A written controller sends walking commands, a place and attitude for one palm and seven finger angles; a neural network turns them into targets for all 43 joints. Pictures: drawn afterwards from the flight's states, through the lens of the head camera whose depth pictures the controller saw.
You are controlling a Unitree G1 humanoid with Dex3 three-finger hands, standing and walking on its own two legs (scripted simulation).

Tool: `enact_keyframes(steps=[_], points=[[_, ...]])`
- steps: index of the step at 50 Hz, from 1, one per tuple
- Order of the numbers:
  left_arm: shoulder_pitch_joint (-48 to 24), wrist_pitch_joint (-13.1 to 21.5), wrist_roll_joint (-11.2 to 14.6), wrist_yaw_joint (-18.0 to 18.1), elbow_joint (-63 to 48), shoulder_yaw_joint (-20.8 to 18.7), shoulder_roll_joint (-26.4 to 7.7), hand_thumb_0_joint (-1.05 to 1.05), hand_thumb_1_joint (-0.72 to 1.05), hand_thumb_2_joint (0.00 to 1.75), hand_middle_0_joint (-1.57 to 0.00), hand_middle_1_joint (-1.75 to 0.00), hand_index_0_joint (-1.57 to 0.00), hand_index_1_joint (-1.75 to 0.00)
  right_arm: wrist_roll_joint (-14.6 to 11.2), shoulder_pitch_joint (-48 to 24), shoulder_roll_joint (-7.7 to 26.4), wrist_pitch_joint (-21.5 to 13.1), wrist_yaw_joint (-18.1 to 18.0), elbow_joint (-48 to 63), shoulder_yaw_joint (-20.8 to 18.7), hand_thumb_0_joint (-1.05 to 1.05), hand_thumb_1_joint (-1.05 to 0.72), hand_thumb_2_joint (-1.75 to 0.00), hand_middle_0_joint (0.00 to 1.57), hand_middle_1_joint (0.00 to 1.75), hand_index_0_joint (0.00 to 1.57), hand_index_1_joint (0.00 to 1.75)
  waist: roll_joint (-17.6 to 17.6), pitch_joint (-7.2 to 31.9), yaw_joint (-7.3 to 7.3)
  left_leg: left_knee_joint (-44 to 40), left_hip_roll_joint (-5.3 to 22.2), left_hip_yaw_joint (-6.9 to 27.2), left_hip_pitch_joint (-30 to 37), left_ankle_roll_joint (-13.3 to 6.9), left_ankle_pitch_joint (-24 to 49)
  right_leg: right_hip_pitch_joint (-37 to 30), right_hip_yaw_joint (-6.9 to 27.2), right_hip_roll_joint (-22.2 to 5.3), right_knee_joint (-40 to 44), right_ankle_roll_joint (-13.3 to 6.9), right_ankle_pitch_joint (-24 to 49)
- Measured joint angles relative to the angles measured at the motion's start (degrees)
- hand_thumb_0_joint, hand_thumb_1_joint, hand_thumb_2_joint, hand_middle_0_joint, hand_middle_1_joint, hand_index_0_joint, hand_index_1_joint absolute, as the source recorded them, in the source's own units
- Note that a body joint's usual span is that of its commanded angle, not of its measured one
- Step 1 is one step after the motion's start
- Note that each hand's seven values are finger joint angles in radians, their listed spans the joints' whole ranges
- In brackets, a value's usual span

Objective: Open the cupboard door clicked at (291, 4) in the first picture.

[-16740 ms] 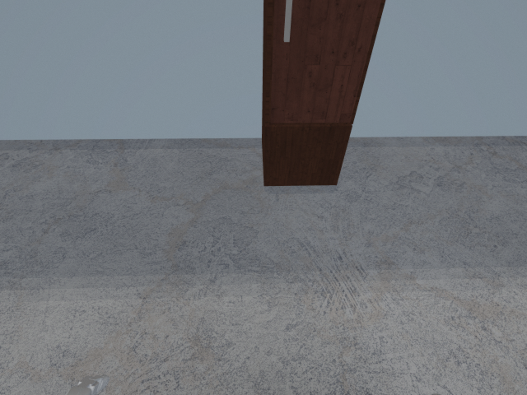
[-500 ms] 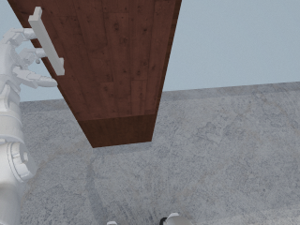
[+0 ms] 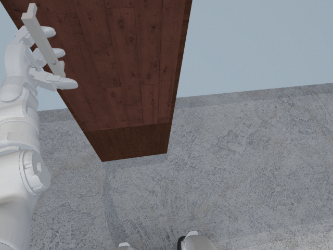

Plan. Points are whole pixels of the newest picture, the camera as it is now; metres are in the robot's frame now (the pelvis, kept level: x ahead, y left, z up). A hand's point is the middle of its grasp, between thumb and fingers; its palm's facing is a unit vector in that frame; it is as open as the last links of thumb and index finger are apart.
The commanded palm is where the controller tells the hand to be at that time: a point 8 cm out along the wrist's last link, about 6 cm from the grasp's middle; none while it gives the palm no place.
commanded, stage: slide the fingers in behind the handle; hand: left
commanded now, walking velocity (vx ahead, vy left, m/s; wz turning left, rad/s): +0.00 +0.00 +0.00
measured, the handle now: (48, 45) +0.56 +0.23 +0.13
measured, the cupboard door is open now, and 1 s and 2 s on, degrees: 0 0 35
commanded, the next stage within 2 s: close the thumb around the handle in 0.30 s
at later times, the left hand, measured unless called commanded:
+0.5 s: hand (54, 61) +0.51 +0.21 +0.13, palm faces +0.06 -1.00 +0.00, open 13.8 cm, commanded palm +0.48 +0.26 +0.13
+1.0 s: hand (52, 63) +0.50 +0.21 +0.13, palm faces +0.05 -1.00 -0.01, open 6.1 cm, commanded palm +0.48 +0.26 +0.13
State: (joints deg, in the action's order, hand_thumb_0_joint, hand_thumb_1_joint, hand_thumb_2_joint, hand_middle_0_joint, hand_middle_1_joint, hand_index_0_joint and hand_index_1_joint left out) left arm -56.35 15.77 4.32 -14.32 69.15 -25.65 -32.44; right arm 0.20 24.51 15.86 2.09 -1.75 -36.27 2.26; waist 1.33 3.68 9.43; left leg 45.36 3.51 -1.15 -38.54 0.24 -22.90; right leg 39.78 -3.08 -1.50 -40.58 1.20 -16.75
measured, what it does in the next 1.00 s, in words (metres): stands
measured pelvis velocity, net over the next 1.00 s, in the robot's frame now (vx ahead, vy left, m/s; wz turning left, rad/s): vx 0.00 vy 0.00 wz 0.00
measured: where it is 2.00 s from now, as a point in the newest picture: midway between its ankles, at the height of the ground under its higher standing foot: outside the picture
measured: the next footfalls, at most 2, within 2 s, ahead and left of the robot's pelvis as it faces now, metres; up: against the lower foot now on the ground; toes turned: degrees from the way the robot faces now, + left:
none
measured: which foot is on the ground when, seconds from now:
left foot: down 0.00-1.00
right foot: down 0.00-1.00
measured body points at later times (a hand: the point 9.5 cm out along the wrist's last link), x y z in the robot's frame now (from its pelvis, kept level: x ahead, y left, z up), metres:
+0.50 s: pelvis +0.00 +0.00 +0.00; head +0.10 +0.01 +0.44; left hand +0.50 +0.26 +0.14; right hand +0.00 -0.27 -0.11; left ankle -0.02 +0.12 -0.71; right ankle +0.02 -0.14 -0.71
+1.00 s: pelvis +0.00 +0.00 +0.00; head +0.09 +0.01 +0.44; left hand +0.50 +0.26 +0.14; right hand +0.02 -0.27 -0.11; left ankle -0.02 +0.12 -0.71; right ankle +0.02 -0.14 -0.71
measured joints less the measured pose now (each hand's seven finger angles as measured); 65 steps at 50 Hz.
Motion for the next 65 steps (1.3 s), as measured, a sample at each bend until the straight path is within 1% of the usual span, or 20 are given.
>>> enact_keyframes(steps=[2, 4, 9, 11, 14, 17, 22, 25, 30, 37, 39, 44, 49, 54, 57, 61, 65], points=[[0.20, 0.04, -0.78, 0.13, 0.12, -0.11, -0.54, -0.01, -0.50, 0.30, -0.31, -1.20, -0.31, -1.23, -0.03, 0.21, 0.04, 0.03, 0.06, 0.06, -0.04, 0.01, -0.90, -0.90, 0.20, 0.30, 0.21, 0.30, 0.07, 0.07, 0.19, -0.03, 0.10, -0.06, 0.03, 0.05, 0.02, 0.02, 0.07, 0.11, 0.02, -0.07, 0.05], [0.53, -0.05, -0.99, 0.15, -0.20, 0.20, -0.93, -0.01, -0.50, 0.30, -0.31, -1.20, -0.31, -1.22, -0.07, 0.40, 0.06, 0.08, 0.07, 0.16, -0.17, 0.01, -0.90, -0.90, 0.20, 0.30, 0.21, 0.30, 0.14, 0.03, 0.27, -0.15, 0.18, -0.13, 0.21, 0.09, 0.07, -0.11, 0.13, 0.20, 0.12, -0.12, 0.13], [0.86, 0.12, 0.31, -0.60, -0.38, 0.38, -0.43, -0.01, -0.50, 0.30, -0.30, -1.20, -0.31, -1.21, -0.26, 0.66, 0.24, 0.10, -0.05, 0.03, -0.27, 0.01, -0.90, -0.90, 0.20, 0.30, 0.21, 0.30, 0.32, 0.16, -0.06, -0.63, 0.30, -0.21, 0.96, 0.18, 0.21, -0.80, 0.20, 0.34, 0.59, -0.20, 0.30], [0.39, -0.15, 0.48, -0.75, 0.70, 0.36, -0.50, -0.01, -0.50, 0.30, -0.30, -1.20, -0.30, -1.21, -0.35, 0.44, 0.36, 0.09, -0.14, 0.00, -0.14, 0.01, -0.90, -0.90, 0.20, 0.30, 0.21, 0.30, 0.29, 0.17, 0.02, -0.71, 0.28, -0.17, 1.10, 0.18, 0.25, -0.94, 0.16, 0.33, 0.62, -0.21, 0.29], [-0.22, -0.86, -0.38, -0.50, 1.79, 0.41, -1.06, -0.01, -0.50, 0.30, -0.30, -1.20, -0.30, -1.21, -0.38, -0.02, 0.52, -0.03, -0.25, 0.39, -0.06, 0.01, -0.90, -0.90, 0.20, 0.30, 0.21, 0.30, 0.23, -0.01, 0.35, -0.68, 0.22, -0.08, 0.87, 0.18, 0.36, -0.73, 0.09, 0.27, 0.53, -0.22, 0.32], [-0.07, -0.40, -0.94, -0.15, 1.22, 0.30, -1.18, -0.01, -0.50, 0.30, -0.30, -1.20, -0.30, -1.21, -0.25, -0.32, 0.61, -0.34, -0.28, 0.81, -0.26, 0.01, -0.90, -0.90, 0.20, 0.30, 0.21, 0.30, 0.18, -0.25, 0.36, -0.61, 0.20, -0.14, 0.52, 0.19, 0.43, -0.31, 0.17, 0.25, 0.40, -0.23, 0.38], [1.16, 1.11, 0.23, -0.41, -1.00, -0.22, -0.21, -0.01, -0.50, 0.30, -0.30, -1.20, -0.31, -1.21, -0.20, -0.43, 0.55, -0.48, -0.20, 0.73, -0.50, 0.01, -0.90, -0.90, 0.20, 0.30, 0.21, 0.30, -0.02, -0.10, -0.16, -0.77, 0.29, -0.42, 0.68, 0.22, 0.36, -0.29, 0.46, 0.37, 0.46, -0.23, 0.38], [1.64, 0.90, 0.51, -0.76, -1.31, -0.18, 0.19, -0.01, -0.47, 0.31, -0.30, -1.20, -0.31, -1.21, -0.28, -0.46, 0.52, -0.24, -0.15, 0.55, -0.47, 0.01, -0.90, -0.90, 0.20, 0.30, 0.21, 0.30, 0.01, 0.24, -0.34, -0.89, 0.33, -0.40, 1.11, 0.21, 0.21, -0.75, 0.43, 0.41, 0.63, -0.20, 0.25], [2.80, -0.44, 0.28, -0.85, -1.60, -0.35, -0.11, -0.01, -0.32, 0.37, -0.31, -1.21, -0.31, -1.22, -0.41, -0.62, 0.45, 0.25, -0.18, 0.93, -0.49, 0.01, -0.90, -0.90, 0.20, 0.30, 0.21, 0.30, 0.25, 0.61, -0.46, -1.20, 0.30, -0.47, 1.87, 0.13, 0.08, -1.51, 0.49, 0.40, 0.98, -0.13, 0.16], [4.56, 0.08, 1.79, -0.87, -4.05, 0.89, 1.75, -0.01, 0.00, 0.51, -0.33, -1.25, -0.33, -1.25, -0.44, -0.77, 0.15, 0.28, 0.05, 0.57, -0.65, 0.01, -0.90, -0.90, 0.20, 0.30, 0.21, 0.30, 0.40, 0.94, -1.58, -1.49, 0.14, -0.40, 2.99, 0.07, -0.02, -2.71, 0.43, 0.26, 1.30, 0.00, 0.04], [4.08, -0.13, 1.97, -0.75, -3.32, 1.06, 1.90, 0.00, 0.10, 0.56, -0.34, -1.26, -0.33, -1.26, -0.49, -1.09, 0.05, 0.27, 0.04, 0.43, -0.51, 0.01, -0.90, -0.90, 0.20, 0.30, 0.21, 0.30, 0.27, 0.96, -1.54, -1.48, 0.05, -0.31, 3.19, 0.04, -0.03, -2.95, 0.34, 0.17, 1.25, 0.02, -0.03], [2.72, -0.56, 0.79, -0.37, -2.08, 1.44, 1.39, 0.00, 0.37, 0.67, -0.35, -1.28, -0.34, -1.29, -0.38, -1.65, 0.10, 0.02, -0.06, 0.85, -0.41, 0.01, -0.90, -0.90, 0.20, 0.30, 0.21, 0.30, 0.24, 0.70, -1.19, -1.16, -0.18, -0.10, 2.72, -0.04, 0.07, -2.60, 0.18, -0.07, 0.94, 0.06, -0.03], [1.11, -0.31, 0.63, -0.24, -0.41, 1.68, 0.97, 0.01, 0.63, 0.78, -0.37, -1.31, -0.37, -1.32, -0.25, -1.80, 0.29, -0.31, -0.13, 0.78, -0.25, 0.01, -0.90, -0.90, 0.20, 0.30, 0.21, 0.30, 0.17, 0.13, -1.01, -0.71, -0.35, -0.11, 1.77, -0.13, 0.17, -1.63, 0.23, -0.25, 0.41, 0.15, 0.02], [0.56, 0.37, 0.22, -0.83, -0.30, 1.00, 1.21, 0.00, 0.71, 0.83, -0.36, -1.32, -0.38, -1.33, -0.11, -1.34, 0.32, -0.40, -0.31, 0.54, -0.16, 0.01, -0.90, -0.90, 0.20, 0.30, 0.21, 0.30, -0.01, 0.10, -0.60, -0.46, -0.27, -0.24, 1.04, -0.14, 0.21, -0.83, 0.39, -0.16, 0.21, 0.14, 0.16], [0.63, 0.50, -0.08, -0.55, -0.27, 0.41, 1.09, 0.00, 0.75, 0.84, -0.37, -1.33, -0.38, -1.34, -0.07, -0.93, 0.30, -0.30, -0.31, 0.54, -0.19, 0.01, -0.90, -0.90, 0.20, 0.30, 0.21, 0.30, -0.04, 0.22, -0.18, -0.34, -0.16, -0.37, 0.78, -0.10, 0.16, -0.50, 0.53, -0.04, 0.10, 0.12, 0.18], [0.96, 0.54, -0.44, 0.08, -0.58, -0.04, 0.94, 0.00, 0.75, 0.85, -0.38, -1.34, -0.38, -1.35, -0.02, -0.25, 0.27, -0.15, -0.21, 0.59, -0.26, 0.01, -0.90, -0.90, 0.20, 0.30, 0.21, 0.30, 0.07, 0.24, 0.02, -0.29, -0.04, -0.47, 0.68, -0.06, 0.18, -0.32, 0.65, 0.08, 0.04, 0.06, 0.25], [1.05, 0.12, -0.15, 1.26, -1.02, 0.63, 1.11, 0.00, 0.75, 0.85, -0.38, -1.34, -0.37, -1.35, 0.03, 0.26, 0.16, -0.19, 0.01, 0.35, -0.42, 0.01, -0.90, -0.90, 0.20, 0.30, 0.21, 0.30, 0.29, 0.13, -0.05, -0.33, -0.01, -0.37, 0.61, 0.01, 0.31, -0.31, 0.56, 0.12, 0.13, -0.01, 0.36]])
